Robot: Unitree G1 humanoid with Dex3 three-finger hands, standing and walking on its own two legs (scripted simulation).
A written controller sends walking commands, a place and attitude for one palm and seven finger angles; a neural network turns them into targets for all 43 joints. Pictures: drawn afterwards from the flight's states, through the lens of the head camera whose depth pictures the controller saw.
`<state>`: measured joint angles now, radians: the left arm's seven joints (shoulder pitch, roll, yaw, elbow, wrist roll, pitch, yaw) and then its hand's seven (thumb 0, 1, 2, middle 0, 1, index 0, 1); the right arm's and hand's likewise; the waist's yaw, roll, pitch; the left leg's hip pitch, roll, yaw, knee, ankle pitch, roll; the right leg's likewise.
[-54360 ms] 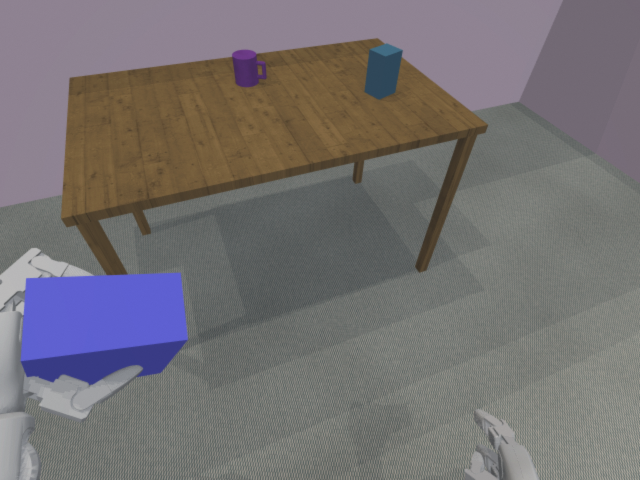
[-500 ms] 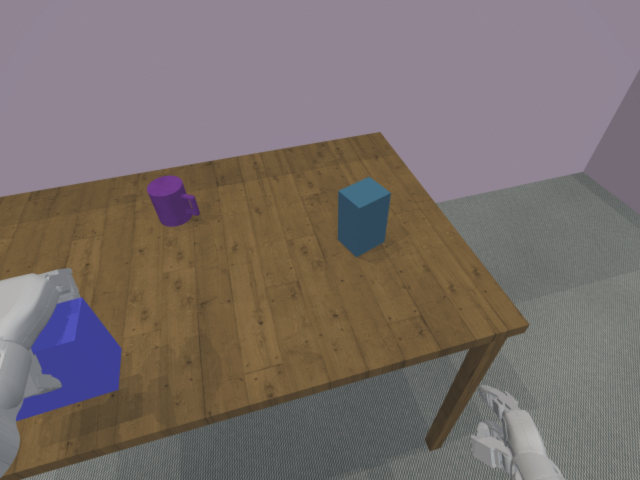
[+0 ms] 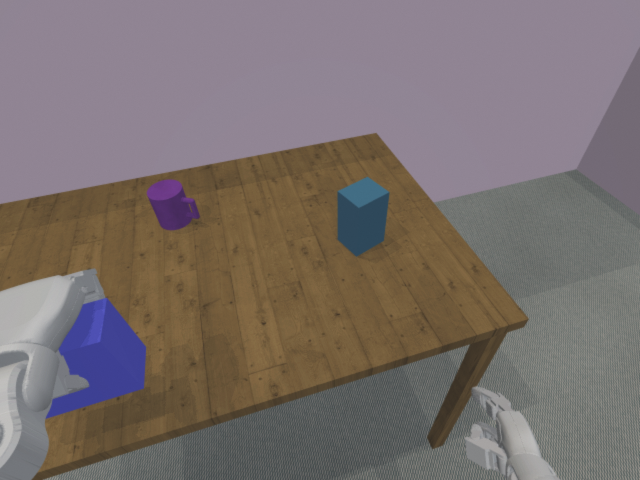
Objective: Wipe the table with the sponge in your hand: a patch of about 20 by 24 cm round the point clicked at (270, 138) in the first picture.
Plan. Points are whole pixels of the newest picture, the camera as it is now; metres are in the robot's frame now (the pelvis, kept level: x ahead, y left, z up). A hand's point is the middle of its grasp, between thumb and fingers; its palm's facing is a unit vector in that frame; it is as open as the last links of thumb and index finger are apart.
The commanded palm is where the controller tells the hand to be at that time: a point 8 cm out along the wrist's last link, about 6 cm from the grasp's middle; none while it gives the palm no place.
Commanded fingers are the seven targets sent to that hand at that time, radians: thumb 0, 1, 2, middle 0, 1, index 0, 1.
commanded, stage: bring the sponge back beside the body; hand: left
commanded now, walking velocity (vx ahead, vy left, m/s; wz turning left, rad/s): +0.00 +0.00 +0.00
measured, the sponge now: (77, 368) +0.20 +0.35 +0.03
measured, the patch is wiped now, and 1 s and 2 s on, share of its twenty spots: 1.00 1.00 1.00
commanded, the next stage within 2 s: step back with the hand held close in 1.26 s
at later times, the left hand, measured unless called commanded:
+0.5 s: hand (96, 347) +0.20 +0.29 +0.10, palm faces +0.02 -0.11 -0.99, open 10.4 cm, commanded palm +0.16 +0.29 +0.18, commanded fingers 0.00 0.10 1.30 -1.20 -1.60 -1.20 -1.60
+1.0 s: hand (138, 363) +0.19 +0.23 +0.11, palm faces +0.07 -0.13 -0.99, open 10.4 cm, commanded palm +0.15 +0.23 +0.18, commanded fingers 0.00 0.10 1.30 -1.20 -1.60 -1.20 -1.60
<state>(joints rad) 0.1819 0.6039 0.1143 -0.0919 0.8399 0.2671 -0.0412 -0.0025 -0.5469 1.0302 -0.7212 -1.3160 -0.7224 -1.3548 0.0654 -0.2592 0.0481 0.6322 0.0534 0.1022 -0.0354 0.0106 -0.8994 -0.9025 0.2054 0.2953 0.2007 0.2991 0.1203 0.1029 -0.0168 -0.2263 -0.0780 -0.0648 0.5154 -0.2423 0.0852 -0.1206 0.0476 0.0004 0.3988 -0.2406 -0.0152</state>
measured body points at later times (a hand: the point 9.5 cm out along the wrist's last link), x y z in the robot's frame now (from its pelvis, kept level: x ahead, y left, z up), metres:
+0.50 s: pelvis +0.00 -0.02 +0.00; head -0.03 -0.05 +0.45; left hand +0.19 +0.29 +0.16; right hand +0.25 -0.20 -0.06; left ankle +0.02 +0.06 -0.74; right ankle -0.01 -0.13 -0.74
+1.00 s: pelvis -0.01 -0.04 +0.00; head -0.06 -0.09 +0.45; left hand +0.18 +0.24 +0.16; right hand +0.25 -0.23 -0.06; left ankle +0.02 +0.06 -0.74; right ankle -0.01 -0.13 -0.74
